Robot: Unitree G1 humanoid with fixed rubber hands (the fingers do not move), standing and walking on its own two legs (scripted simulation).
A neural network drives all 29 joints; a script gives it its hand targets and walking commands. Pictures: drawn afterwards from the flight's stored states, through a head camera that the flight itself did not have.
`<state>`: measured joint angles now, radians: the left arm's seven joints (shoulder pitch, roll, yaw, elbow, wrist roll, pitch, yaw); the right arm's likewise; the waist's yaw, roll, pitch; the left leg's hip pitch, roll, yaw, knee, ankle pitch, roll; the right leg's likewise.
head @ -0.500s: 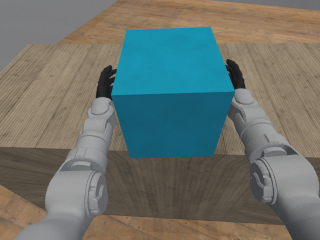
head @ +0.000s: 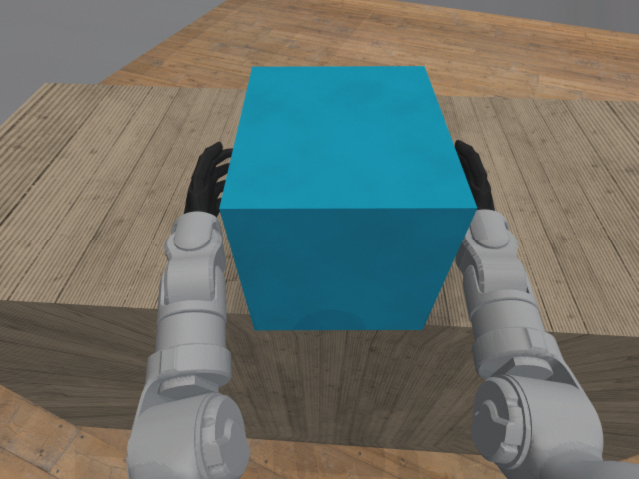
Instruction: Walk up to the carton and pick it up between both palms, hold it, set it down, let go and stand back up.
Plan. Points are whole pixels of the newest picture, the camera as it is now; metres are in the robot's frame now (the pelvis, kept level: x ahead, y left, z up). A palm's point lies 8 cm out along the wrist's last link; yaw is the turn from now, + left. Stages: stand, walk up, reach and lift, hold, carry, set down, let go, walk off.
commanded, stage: reach and lift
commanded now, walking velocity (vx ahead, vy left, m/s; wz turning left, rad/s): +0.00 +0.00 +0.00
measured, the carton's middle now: (338, 200) +0.47 -0.04 +0.10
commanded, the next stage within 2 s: none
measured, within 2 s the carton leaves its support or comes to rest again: leaves its support in 0.50 s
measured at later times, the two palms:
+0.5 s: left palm (201, 223) +0.39 +0.12 +0.15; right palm (485, 222) +0.38 -0.20 +0.14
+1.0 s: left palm (184, 211) +0.36 +0.12 +0.21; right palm (524, 210) +0.33 -0.21 +0.20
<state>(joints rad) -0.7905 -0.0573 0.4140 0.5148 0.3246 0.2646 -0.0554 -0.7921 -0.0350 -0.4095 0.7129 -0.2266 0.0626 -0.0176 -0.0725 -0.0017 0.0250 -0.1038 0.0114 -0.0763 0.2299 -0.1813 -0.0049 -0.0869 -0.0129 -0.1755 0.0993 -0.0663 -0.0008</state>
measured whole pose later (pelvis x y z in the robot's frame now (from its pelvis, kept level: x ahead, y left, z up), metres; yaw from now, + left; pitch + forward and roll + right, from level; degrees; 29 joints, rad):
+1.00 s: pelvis -0.06 -0.01 +0.00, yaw -1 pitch -2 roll +0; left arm -0.90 0.03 0.36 0.50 0.30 0.61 -0.05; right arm -0.91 -0.08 -0.32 0.77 -0.13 0.29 -0.06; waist -0.08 -0.03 -0.02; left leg -0.11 0.01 -0.05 0.28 -0.14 -0.01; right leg -0.12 -0.02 -0.15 0.19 -0.04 -0.02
